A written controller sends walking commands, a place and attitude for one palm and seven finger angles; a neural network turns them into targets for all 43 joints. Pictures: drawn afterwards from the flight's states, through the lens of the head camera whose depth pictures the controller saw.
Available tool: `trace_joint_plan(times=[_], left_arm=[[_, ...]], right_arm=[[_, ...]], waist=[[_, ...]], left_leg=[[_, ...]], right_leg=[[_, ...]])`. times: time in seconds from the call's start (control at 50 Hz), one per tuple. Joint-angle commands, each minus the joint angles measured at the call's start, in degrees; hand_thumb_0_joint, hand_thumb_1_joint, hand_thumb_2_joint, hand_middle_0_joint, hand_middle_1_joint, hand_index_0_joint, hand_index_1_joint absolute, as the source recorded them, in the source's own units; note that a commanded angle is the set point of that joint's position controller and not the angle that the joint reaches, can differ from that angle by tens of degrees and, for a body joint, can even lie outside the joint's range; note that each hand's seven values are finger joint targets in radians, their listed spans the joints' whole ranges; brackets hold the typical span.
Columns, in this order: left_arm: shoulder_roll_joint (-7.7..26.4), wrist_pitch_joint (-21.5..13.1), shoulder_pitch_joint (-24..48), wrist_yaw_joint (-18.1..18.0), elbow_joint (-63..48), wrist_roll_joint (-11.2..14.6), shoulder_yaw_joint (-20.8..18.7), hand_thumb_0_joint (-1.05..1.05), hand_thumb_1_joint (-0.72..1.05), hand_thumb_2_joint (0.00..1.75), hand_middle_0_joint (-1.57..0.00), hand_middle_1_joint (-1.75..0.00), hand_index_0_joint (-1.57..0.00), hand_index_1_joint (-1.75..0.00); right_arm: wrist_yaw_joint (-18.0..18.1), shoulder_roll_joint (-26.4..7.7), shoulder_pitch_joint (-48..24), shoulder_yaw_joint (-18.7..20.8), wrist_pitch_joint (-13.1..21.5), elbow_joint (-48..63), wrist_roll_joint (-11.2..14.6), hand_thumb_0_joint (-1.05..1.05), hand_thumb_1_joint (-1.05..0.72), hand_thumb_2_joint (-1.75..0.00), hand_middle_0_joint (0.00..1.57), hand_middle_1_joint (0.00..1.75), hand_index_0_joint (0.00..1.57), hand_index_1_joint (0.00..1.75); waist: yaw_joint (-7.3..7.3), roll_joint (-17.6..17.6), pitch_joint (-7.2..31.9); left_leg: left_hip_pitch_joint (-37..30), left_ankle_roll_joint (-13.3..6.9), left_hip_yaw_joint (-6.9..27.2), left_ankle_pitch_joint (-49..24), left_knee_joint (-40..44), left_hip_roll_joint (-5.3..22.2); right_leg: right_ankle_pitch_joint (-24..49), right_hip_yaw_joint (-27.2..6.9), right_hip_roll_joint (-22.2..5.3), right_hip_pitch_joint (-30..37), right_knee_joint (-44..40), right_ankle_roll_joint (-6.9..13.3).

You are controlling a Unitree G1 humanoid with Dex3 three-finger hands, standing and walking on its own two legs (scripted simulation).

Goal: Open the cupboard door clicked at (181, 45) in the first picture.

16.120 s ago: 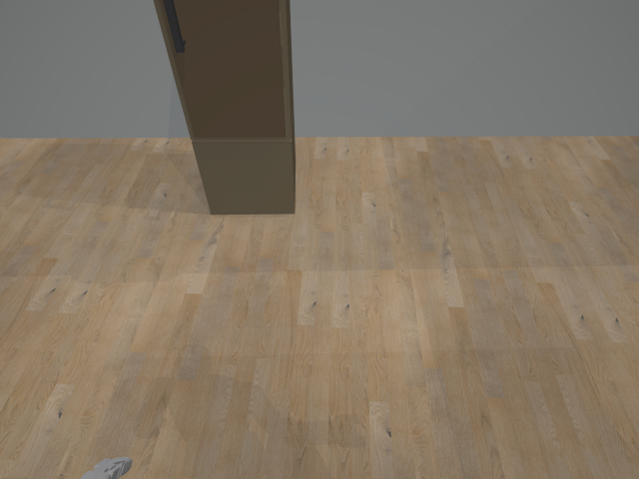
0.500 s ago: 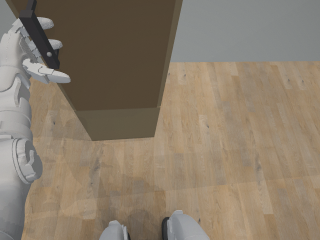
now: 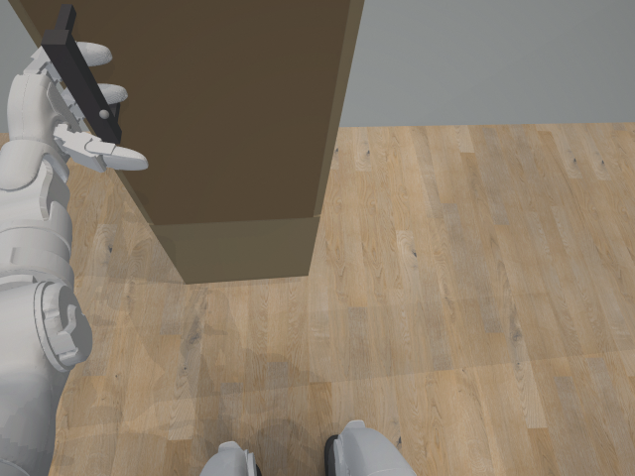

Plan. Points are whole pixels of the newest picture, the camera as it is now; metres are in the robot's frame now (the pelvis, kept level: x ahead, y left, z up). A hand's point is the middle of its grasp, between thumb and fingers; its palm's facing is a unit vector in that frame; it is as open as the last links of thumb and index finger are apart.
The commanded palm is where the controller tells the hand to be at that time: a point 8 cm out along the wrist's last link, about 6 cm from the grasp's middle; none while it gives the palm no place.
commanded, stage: close the thumb around the handle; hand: left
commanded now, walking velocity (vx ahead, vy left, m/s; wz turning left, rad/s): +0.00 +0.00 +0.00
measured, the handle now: (90, 80) +0.57 +0.21 +0.11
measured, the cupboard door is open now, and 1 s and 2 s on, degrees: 0 1 54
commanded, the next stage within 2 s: pull the door open along its arc in 0.74 s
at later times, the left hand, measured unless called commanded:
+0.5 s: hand (108, 115) +0.52 +0.18 +0.10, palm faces -0.03 -1.00 -0.01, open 8.3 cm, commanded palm +0.50 +0.24 +0.10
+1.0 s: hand (108, 119) +0.51 +0.18 +0.10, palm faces -0.01 -1.00 -0.02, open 5.6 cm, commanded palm +0.48 +0.23 +0.10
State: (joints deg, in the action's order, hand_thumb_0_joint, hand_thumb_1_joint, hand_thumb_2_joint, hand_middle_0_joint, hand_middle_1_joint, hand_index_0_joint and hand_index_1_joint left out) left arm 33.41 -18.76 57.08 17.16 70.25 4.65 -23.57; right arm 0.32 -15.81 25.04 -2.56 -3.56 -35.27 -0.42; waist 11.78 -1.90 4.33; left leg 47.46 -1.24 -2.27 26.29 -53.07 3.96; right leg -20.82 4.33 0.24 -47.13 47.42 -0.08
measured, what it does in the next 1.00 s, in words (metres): stands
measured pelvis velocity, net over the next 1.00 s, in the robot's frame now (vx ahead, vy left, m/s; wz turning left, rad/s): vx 0.00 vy -0.01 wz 0.00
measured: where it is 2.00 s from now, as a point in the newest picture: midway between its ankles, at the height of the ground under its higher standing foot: outside the picture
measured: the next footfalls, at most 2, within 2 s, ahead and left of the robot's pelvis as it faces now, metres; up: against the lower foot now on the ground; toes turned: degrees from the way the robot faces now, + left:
none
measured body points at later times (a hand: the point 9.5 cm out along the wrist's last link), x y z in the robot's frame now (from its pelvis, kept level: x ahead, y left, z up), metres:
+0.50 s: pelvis +0.00 +0.00 +0.00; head +0.12 +0.01 +0.43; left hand +0.52 +0.24 +0.11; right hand -0.01 -0.27 -0.11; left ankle -0.02 +0.10 -0.69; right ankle +0.01 -0.13 -0.69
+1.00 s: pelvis +0.00 -0.01 +0.00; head +0.12 +0.00 +0.43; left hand +0.51 +0.24 +0.11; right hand -0.02 -0.27 -0.11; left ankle -0.02 +0.10 -0.69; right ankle +0.01 -0.13 -0.69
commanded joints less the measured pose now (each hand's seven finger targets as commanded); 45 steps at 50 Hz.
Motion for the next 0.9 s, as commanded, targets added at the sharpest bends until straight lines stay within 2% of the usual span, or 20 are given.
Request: trace_joint_plan(times=[0.0,0.02,0.08,0.12,0.16,0.2,0.24,0.3,0.36,0.4,0.44,0.5,0.52,0.62,0.66,0.76,0.78,0.82,0.84,0.88], left_arm=[[12.4,-4.1,25.8,-0.2,-13.0,0.9,-0.2,0.00,-0.50,0.30,-0.30,-1.20,-0.30,-1.20],[12.7,-4.0,26.6,-0.3,-13.3,1.2,-0.5,0.00,-0.50,0.30,-0.30,-1.20,-0.30,-1.20],[14.5,-4.0,25.3,-0.5,-13.6,1.2,-2.3,0.00,-0.33,0.37,-0.31,-1.22,-0.31,-1.22],[14.9,-3.7,23.6,-0.5,-13.0,1.2,-2.7,0.00,-0.22,0.42,-0.32,-1.23,-0.32,-1.23],[12.9,-3.7,25.1,-0.6,-12.8,1.0,-0.8,0.00,-0.11,0.47,-0.33,-1.24,-0.33,-1.24],[13.7,-4.0,24.9,-0.6,-13.6,0.6,-1.0,0.00,0.00,0.52,-0.34,-1.25,-0.34,-1.25],[14.0,-4.2,26.1,-0.5,-14.4,0.8,-1.1,0.00,0.12,0.56,-0.34,-1.27,-0.34,-1.27],[12.6,-4.8,26.0,-0.2,-15.2,1.6,-0.8,0.00,0.28,0.64,-0.36,-1.28,-0.36,-1.28],[11.3,-4.4,24.5,-0.1,-13.7,1.9,-0.2,0.00,0.45,0.71,-0.37,-1.30,-0.37,-1.30],[13.0,-3.9,23.6,-0.3,-12.6,1.6,-1.5,0.00,0.56,0.76,-0.38,-1.31,-0.38,-1.31],[11.8,-3.4,24.4,-0.5,-12.4,1.4,-0.3,0.00,0.68,0.80,-0.38,-1.33,-0.38,-1.33],[15.3,-4.1,24.0,-0.9,-13.8,1.1,-2.9,0.00,0.84,0.88,-0.40,-1.34,-0.40,-1.34],[14.0,-4.4,23.7,-0.8,-14.3,1.1,-2.0,0.00,0.90,0.90,-0.40,-1.35,-0.40,-1.35],[11.7,-4.7,25.9,-0.9,-12.9,1.0,0.2,0.00,0.90,0.90,-0.40,-1.35,-0.40,-1.35],[11.7,-4.9,26.8,-0.8,-13.3,0.9,0.4,0.00,0.90,0.90,-0.40,-1.35,-0.40,-1.35],[11.2,-5.2,26.7,-1.0,-14.2,1.0,0.5,0.00,0.90,0.90,-0.40,-1.35,-0.40,-1.35],[13.2,-5.2,26.0,-1.0,-13.5,1.0,-0.9,0.00,0.90,0.90,-0.40,-1.35,-0.40,-1.35],[12.8,-5.0,26.4,-0.8,-13.3,0.8,-0.3,0.00,0.90,0.90,-0.40,-1.35,-0.40,-1.35],[15.3,-5.0,27.5,-0.8,-12.8,0.5,-1.5,0.00,0.90,0.90,-0.40,-1.35,-0.40,-1.35],[15.3,-5.1,24.8,-0.5,-12.7,0.8,-2.1,0.00,0.90,0.90,-0.40,-1.35,-0.40,-1.35]], right_arm=[[0.3,-10.4,11.1,4.1,0.6,1.8,-0.4,0.00,-0.90,-0.90,0.20,0.30,0.20,0.30],[0.3,-10.6,11.1,4.1,0.6,1.6,-0.4,0.00,-0.90,-0.90,0.20,0.30,0.20,0.30],[0.3,-10.7,11.2,4.2,0.4,1.9,-0.4,0.00,-0.90,-0.90,0.20,0.30,0.20,0.30],[0.4,-10.6,11.0,4.1,0.3,2.2,-0.3,0.00,-0.90,-0.90,0.20,0.30,0.20,0.30],[0.4,-10.4,10.8,4.0,0.4,2.0,-0.3,0.00,-0.90,-0.90,0.20,0.30,0.20,0.30],[0.4,-10.5,10.5,4.1,0.3,2.2,-0.3,0.00,-0.90,-0.90,0.20,0.30,0.20,0.30],[0.5,-10.5,10.5,4.1,0.4,2.0,-0.3,0.00,-0.90,-0.90,0.20,0.30,0.20,0.30],[0.4,-10.4,10.4,4.2,0.6,1.8,-0.4,0.00,-0.90,-0.90,0.20,0.30,0.20,0.30],[0.4,-10.4,10.5,4.2,0.5,1.8,-0.4,0.00,-0.90,-0.90,0.20,0.30,0.20,0.30],[0.4,-10.5,10.4,4.2,0.4,1.9,-0.3,0.00,-0.90,-0.90,0.20,0.30,0.20,0.30],[0.4,-10.3,10.1,4.1,0.4,1.9,-0.2,0.00,-0.90,-0.90,0.20,0.30,0.20,0.30],[0.5,-10.5,10.3,4.2,0.5,2.3,-0.3,0.00,-0.90,-0.90,0.20,0.30,0.20,0.30],[0.5,-10.3,9.8,4.1,0.5,2.6,-0.3,0.00,-0.90,-0.90,0.20,0.30,0.20,0.30],[0.5,-10.3,9.6,4.1,0.7,2.1,-0.2,0.00,-0.90,-0.90,0.20,0.30,0.20,0.30],[0.7,-10.4,10.1,4.1,0.9,1.8,-0.3,0.00,-0.90,-0.90,0.20,0.30,0.20,0.30],[0.6,-10.4,10.2,4.2,1.2,1.6,-0.4,0.00,-0.90,-0.90,0.20,0.30,0.20,0.30],[0.6,-10.5,10.2,4.1,1.1,1.4,-0.3,0.00,-0.90,-0.90,0.20,0.30,0.20,0.30],[0.7,-10.5,10.1,4.1,1.1,1.3,-0.3,0.00,-0.90,-0.90,0.20,0.30,0.20,0.30],[0.8,-10.8,9.9,4.0,1.1,1.2,-0.2,0.00,-0.90,-0.90,0.20,0.30,0.20,0.30],[0.8,-10.6,9.8,3.9,1.1,1.9,-0.2,0.00,-0.90,-0.90,0.20,0.30,0.20,0.30]], waist=[[0.19,-8.7,28.1],[0.57,-8.5,27.7],[-0.32,-7.1,29.5],[-0.79,-6.2,28.5],[0.33,-5.8,26.2],[-0.26,-7.8,27.3],[0.15,-7.1,27.3],[-0.12,-9.3,29.0],[0.24,-6.3,28.1],[-0.46,-5.5,27.6],[0.13,-5.5,25.6],[-0.80,-5.5,28.2],[-1.00,-6.5,28.4],[0.56,-5.7,25.8],[0.41,-7.4,27.1],[0.36,-7.0,28.6],[-0.14,-6.7,28.6],[0.18,-5.9,28.1],[0.28,-6.1,26.9],[-0.69,-6.4,28.2]], left_leg=[[-22.0,0.0,4.9,-31.0,4.5,-1.9],[-21.8,0.0,4.7,-30.0,4.5,-1.8],[-21.1,-0.2,4.7,-31.0,4.5,-2.1],[-19.5,-0.3,4.3,-30.4,4.7,-2.2],[-19.0,-0.5,4.2,-29.0,4.9,-2.3],[-19.9,-0.3,4.2,-28.9,4.8,-2.3],[-19.9,-0.3,4.3,-28.5,4.9,-2.2],[-22.5,0.1,4.6,-31.1,4.6,-2.0],[-21.4,-0.2,4.6,-30.9,4.6,-2.1],[-19.4,-0.3,4.4,-29.4,4.8,-2.3],[-18.3,-0.5,4.0,-27.4,5.2,-2.4],[-18.8,-0.4,4.1,-28.6,5.1,-2.4],[-19.0,-0.3,3.8,-28.6,5.1,-2.6],[-18.2,-0.5,4.0,-24.6,5.2,-2.5],[-19.8,-0.4,4.4,-25.6,5.1,-2.5],[-20.7,-0.4,4.5,-26.9,4.8,-2.4],[-19.8,-0.3,4.5,-26.5,4.9,-2.4],[-19.2,-0.4,4.5,-25.7,5.1,-2.4],[-17.9,-0.5,4.3,-24.6,5.0,-2.5],[-17.4,-0.6,3.8,-24.8,5.2,-2.8]], right_leg=[[21.8,-1.4,3.0,10.1,-3.0,0.9],[21.4,-1.5,3.0,10.0,-3.2,0.8],[23.4,-1.7,3.0,12.5,-2.9,0.9],[24.0,-1.9,3.0,13.8,-2.9,0.8],[23.2,-1.8,2.9,12.8,-3.3,0.9],[22.4,-1.9,2.9,12.3,-3.1,0.9],[22.3,-2.0,2.8,12.4,-3.3,0.8],[23.0,-1.8,2.9,11.7,-3.0,0.9],[23.4,-1.6,3.1,12.2,-3.0,0.9],[23.6,-1.8,2.9,13.5,-3.1,0.8],[22.6,-1.9,2.7,13.0,-3.5,0.7],[23.7,-2.2,2.8,14.7,-3.0,0.8],[23.9,-2.3,2.7,14.8,-3.1,0.8],[20.3,-2.2,2.7,12.3,-3.6,0.6],[20.2,-2.2,2.7,11.8,-3.4,0.9],[21.0,-2.1,2.8,12.0,-3.3,0.9],[21.0,-2.1,2.7,12.6,-3.2,0.8],[20.8,-2.2,2.8,12.8,-3.4,0.7],[20.6,-2.6,2.7,13.1,-3.7,0.7],[21.7,-2.7,2.7,15.1,-3.5,0.8]])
